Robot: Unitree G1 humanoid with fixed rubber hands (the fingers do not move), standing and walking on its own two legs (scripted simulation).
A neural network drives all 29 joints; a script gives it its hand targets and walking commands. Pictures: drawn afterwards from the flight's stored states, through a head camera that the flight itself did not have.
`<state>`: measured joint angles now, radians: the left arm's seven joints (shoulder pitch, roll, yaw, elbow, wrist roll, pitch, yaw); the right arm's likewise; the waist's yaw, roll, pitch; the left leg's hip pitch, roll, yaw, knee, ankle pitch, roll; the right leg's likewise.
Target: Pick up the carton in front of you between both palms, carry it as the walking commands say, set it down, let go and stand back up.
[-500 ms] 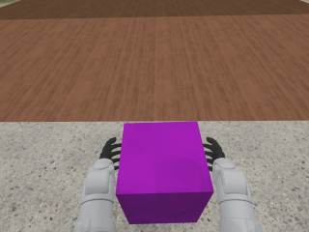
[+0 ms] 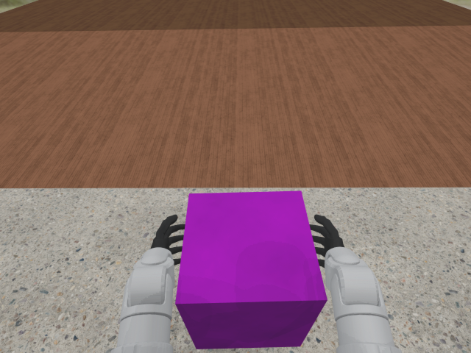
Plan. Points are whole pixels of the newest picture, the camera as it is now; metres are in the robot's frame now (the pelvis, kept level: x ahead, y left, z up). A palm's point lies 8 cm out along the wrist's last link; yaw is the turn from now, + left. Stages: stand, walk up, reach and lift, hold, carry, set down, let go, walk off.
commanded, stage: carry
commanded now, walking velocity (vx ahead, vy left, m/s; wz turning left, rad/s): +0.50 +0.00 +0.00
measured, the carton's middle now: (246, 273) +0.30 +0.00 -0.02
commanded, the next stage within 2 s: none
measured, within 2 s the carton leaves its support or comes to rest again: neither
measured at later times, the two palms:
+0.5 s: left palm (169, 195) +0.40 +0.15 +0.09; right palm (322, 194) +0.40 -0.15 +0.09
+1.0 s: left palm (164, 131) +0.69 +0.21 +0.06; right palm (272, 129) +0.68 -0.09 +0.06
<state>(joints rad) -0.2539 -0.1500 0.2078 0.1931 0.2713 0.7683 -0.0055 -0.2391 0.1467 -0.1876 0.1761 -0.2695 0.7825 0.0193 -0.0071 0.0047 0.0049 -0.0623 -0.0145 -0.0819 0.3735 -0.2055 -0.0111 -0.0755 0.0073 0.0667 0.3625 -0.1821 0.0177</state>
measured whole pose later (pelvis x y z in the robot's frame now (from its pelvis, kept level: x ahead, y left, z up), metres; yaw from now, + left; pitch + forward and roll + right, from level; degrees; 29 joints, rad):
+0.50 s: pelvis +0.16 +0.00 -0.02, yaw +2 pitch +5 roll -2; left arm -0.03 -0.13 0.04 -0.46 0.06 1.14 0.12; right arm 0.01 0.13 -0.07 -0.51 -0.05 1.16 -0.11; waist -0.02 0.05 -0.18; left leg -0.19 0.07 0.03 0.65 -0.47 -0.01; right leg -0.40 0.00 -0.23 0.48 -0.15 -0.05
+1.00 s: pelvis +0.45 +0.06 -0.01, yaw +1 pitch +4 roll +0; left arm 0.02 -0.13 0.06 -0.48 0.03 1.18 0.14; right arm 0.05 0.13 -0.04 -0.48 -0.03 1.16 -0.14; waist -0.02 -0.03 -0.10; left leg -0.40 0.05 0.27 0.51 -0.20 0.08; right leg -0.36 -0.10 -0.06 1.15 -0.40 0.00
